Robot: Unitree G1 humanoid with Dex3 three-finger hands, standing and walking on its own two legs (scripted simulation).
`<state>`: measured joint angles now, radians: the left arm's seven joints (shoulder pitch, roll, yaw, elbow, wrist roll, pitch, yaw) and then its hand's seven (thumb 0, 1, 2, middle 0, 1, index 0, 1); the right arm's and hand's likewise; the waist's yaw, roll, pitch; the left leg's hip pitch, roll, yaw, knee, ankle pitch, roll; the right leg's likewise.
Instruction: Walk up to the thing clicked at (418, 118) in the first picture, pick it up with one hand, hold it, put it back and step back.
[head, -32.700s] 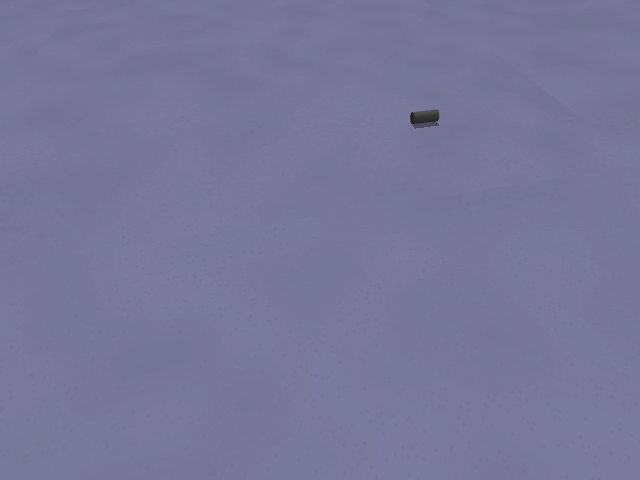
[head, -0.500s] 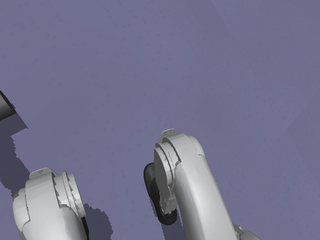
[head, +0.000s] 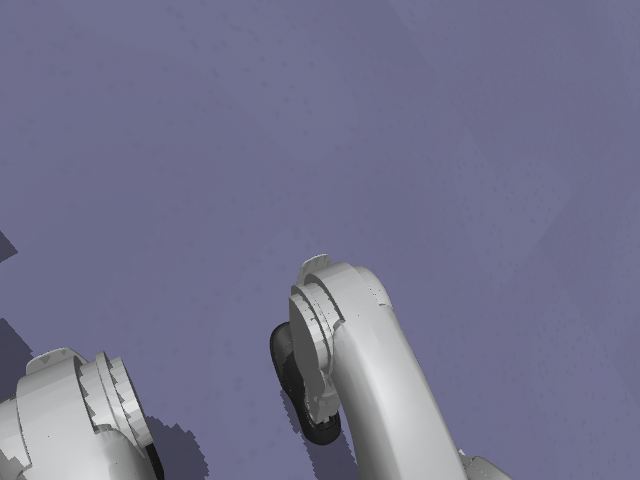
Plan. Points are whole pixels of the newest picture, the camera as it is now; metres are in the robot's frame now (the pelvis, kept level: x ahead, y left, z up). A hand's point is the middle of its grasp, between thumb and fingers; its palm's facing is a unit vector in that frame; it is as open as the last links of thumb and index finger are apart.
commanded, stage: rest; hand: left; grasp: from above
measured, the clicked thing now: out of the picture +0.45 +0.32 -0.27
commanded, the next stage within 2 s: open in 0.12 s
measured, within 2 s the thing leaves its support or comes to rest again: rests again in 0.42 s
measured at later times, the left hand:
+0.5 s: hand out of the picture +0.44 +0.32 -0.24, palm faces -0.40 -0.22 -0.89, open 9.8 cm
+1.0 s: hand out of the picture +0.44 +0.33 -0.24, palm faces -0.40 -0.23 -0.89, open 12.5 cm
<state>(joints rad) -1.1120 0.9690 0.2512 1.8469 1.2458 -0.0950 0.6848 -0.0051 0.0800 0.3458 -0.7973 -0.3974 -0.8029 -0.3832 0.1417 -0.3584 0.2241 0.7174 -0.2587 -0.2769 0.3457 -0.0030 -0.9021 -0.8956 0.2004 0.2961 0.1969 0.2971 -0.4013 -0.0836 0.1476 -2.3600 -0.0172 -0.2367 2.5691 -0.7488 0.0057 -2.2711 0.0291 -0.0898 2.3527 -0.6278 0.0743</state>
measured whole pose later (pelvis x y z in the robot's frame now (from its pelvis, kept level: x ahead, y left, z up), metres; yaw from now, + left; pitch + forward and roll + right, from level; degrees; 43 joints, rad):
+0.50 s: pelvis +0.00 +0.00 +0.00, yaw +0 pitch +28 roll -15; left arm -1.14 1.03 0.21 1.88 1.24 -0.13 0.68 -0.01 0.06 0.50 -0.67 -0.55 -0.67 -0.54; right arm 0.14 -0.38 0.27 0.70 -0.27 -0.30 0.34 0.00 -0.90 -0.90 0.20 0.30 0.20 0.30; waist -0.42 -0.11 0.19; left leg -2.33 -0.01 -0.26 2.57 -0.74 -0.01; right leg -2.25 0.03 -0.11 2.34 -0.61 0.08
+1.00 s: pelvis -0.01 +0.00 +0.01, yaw +0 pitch +28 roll -16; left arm -1.14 1.04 0.18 1.85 1.19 -0.12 0.66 0.00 -0.27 0.83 -0.34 -0.80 -0.32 -0.82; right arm 0.14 -0.39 0.28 0.68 -0.25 -0.31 0.33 0.00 -0.90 -0.90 0.20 0.30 0.20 0.30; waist -0.42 -0.12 0.20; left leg -2.32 -0.01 -0.26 2.54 -0.74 -0.01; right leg -2.23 0.03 -0.11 2.31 -0.61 0.08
